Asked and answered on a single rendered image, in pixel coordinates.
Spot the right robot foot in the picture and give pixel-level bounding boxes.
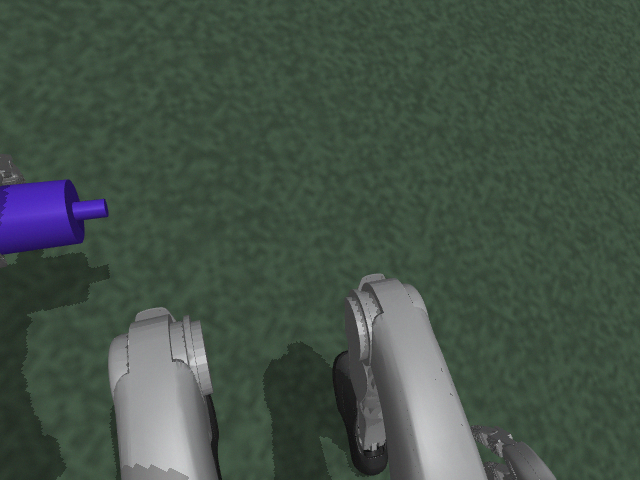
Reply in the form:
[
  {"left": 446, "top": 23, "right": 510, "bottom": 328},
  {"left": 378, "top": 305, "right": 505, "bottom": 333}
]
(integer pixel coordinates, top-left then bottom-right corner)
[{"left": 332, "top": 351, "right": 388, "bottom": 476}]

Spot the left robot hand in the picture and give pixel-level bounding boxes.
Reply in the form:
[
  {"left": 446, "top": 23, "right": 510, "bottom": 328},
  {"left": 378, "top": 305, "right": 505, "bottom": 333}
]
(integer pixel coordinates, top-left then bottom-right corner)
[{"left": 0, "top": 154, "right": 26, "bottom": 268}]

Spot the right robot hand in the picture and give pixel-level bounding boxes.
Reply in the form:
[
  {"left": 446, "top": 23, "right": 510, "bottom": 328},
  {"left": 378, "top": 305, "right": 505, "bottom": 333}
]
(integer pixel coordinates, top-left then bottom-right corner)
[{"left": 470, "top": 425, "right": 557, "bottom": 480}]

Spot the left robot foot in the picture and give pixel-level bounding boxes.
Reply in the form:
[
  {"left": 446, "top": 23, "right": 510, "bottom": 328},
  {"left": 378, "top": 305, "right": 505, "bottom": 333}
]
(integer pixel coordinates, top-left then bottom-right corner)
[{"left": 206, "top": 394, "right": 222, "bottom": 480}]

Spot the bottle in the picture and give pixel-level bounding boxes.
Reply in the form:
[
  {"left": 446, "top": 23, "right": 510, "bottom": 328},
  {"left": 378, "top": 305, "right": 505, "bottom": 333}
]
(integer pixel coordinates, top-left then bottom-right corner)
[{"left": 0, "top": 179, "right": 109, "bottom": 255}]

